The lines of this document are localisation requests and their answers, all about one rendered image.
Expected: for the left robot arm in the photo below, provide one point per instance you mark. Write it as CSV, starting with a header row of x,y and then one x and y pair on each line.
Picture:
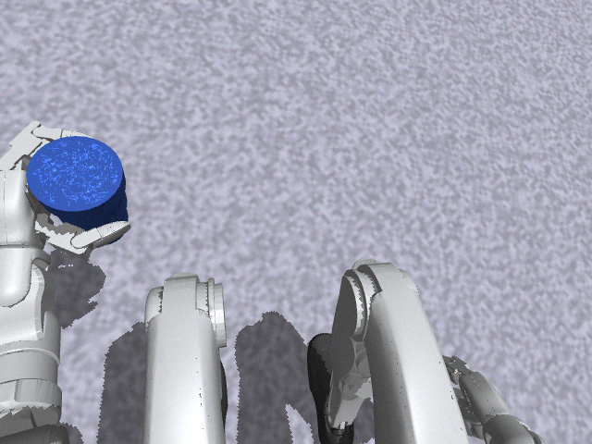
x,y
30,399

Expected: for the right robot hand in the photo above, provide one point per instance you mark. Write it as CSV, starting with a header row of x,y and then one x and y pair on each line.
x,y
477,398

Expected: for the right robot arm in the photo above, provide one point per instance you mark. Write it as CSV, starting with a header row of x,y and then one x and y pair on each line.
x,y
509,429

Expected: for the right robot foot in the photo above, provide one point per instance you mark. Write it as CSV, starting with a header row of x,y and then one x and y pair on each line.
x,y
319,374

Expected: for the left robot hand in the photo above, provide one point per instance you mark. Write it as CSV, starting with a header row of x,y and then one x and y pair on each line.
x,y
24,220

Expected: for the cup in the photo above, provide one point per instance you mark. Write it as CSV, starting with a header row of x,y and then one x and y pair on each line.
x,y
80,180

